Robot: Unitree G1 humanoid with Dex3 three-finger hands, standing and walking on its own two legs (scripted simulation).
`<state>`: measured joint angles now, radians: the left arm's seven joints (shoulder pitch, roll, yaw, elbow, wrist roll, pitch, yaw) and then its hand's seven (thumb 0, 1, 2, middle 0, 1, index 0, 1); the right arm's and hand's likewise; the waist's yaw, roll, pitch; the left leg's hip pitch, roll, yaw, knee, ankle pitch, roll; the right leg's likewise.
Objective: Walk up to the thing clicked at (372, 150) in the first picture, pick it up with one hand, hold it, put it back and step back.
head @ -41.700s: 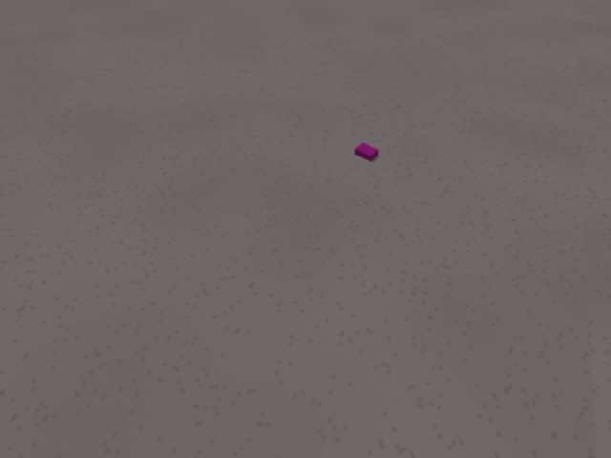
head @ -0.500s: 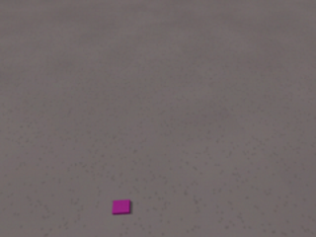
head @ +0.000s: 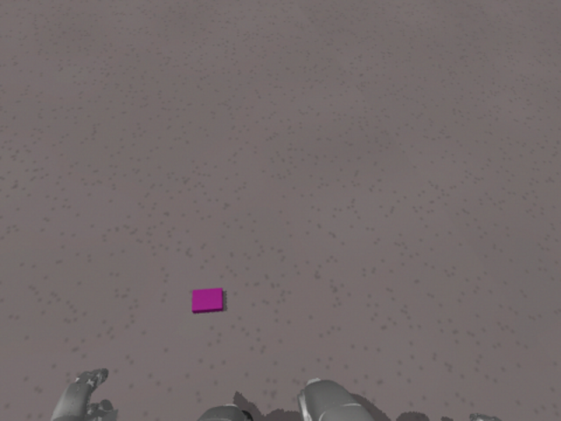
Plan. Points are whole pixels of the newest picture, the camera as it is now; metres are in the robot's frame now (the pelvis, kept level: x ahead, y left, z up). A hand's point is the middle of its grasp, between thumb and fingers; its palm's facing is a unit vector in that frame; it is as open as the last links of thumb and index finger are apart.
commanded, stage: step back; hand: left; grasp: from above
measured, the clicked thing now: (207, 300) +0.50 +0.22 -0.75
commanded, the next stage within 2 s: none
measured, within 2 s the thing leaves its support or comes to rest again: neither
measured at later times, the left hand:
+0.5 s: hand out of the picture +0.00 +0.24 -0.13, palm faces -0.03 -0.91 -0.41, open 7.4 cm
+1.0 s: hand out of the picture -0.20 +0.26 -0.16, palm faces -0.05 -0.92 -0.40, open 7.4 cm
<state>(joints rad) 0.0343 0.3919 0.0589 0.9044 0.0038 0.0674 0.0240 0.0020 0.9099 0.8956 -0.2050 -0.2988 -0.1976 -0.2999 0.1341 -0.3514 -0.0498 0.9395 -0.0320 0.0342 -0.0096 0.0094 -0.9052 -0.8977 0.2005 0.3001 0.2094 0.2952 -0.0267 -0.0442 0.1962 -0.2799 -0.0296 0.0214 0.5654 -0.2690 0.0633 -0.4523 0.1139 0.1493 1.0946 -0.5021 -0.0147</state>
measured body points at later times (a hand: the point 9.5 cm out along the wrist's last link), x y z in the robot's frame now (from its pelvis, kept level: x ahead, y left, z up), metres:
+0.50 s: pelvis -0.12 -0.02 +0.00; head -0.06 -0.04 +0.45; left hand +0.01 +0.29 -0.10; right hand -0.04 -0.35 -0.13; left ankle -0.16 +0.12 -0.66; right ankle -0.08 -0.13 -0.73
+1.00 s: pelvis -0.29 -0.02 -0.01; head -0.23 -0.01 +0.43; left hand -0.20 +0.30 -0.14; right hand -0.15 -0.34 -0.11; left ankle -0.18 +0.11 -0.73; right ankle -0.34 -0.16 -0.72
